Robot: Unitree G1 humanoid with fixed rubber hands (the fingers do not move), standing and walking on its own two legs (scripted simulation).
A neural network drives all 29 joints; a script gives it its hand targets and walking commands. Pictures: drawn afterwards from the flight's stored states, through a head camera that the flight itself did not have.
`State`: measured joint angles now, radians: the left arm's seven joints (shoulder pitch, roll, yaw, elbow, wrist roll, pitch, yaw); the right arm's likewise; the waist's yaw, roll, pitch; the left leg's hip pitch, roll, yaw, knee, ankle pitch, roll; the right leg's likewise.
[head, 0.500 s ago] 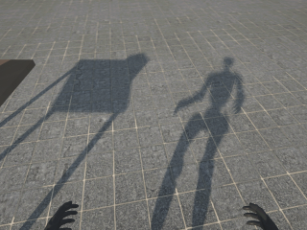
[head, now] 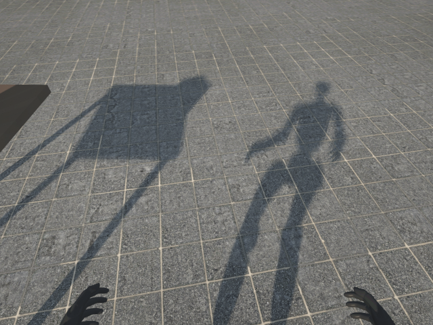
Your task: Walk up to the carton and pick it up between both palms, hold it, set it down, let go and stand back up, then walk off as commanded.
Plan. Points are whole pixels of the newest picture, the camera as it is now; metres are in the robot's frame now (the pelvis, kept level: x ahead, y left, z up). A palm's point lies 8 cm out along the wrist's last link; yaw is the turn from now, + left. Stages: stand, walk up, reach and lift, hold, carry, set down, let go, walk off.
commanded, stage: walk up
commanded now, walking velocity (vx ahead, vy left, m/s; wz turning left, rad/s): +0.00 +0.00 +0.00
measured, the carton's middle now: out of the picture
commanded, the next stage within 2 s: none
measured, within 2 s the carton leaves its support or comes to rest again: neither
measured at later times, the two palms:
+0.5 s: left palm out of the picture +0.15 +0.39 -0.07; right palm (357, 299) +0.20 -0.24 -0.06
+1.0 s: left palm out of the picture +0.17 +0.40 -0.02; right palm (310, 221) +0.36 -0.19 -0.04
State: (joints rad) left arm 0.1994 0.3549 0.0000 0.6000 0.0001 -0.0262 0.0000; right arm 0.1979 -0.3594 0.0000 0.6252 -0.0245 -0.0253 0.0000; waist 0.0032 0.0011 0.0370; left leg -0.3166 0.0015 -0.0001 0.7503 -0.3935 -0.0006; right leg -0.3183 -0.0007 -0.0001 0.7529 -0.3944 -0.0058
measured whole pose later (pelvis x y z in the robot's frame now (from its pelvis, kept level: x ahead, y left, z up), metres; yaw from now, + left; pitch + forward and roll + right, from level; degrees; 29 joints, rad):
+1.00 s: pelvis +0.16 +0.05 +0.03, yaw +21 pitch -2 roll +1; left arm 0.24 0.49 0.00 0.60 0.00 -0.08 -0.01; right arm 0.33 -0.44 0.00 0.63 -0.01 0.01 0.10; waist 0.03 -0.02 0.02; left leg -0.42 -0.03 -0.12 0.94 -0.28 0.03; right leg -0.18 0.01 -0.15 0.48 -0.27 -0.07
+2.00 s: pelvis +0.44 +0.15 +0.00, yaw +41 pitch -2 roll +1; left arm 0.31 0.49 0.00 0.60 0.00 -0.03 -0.03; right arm 0.34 -0.45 0.00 0.63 0.00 0.01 0.05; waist 0.07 -0.02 0.10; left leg -0.39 -0.03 -0.04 0.62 -0.17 0.01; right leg -0.09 0.03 -0.23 0.68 -0.50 -0.06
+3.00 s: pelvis +0.56 +0.11 -0.01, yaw +60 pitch -5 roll +1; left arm 0.30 0.46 0.00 0.60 0.00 -0.03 0.07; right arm 0.31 -0.52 -0.01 0.63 -0.06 0.10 0.06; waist 0.00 0.11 0.13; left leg -0.47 -0.07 -0.11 1.15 -0.37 0.03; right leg -0.35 -0.06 -0.17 0.80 -0.36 -0.06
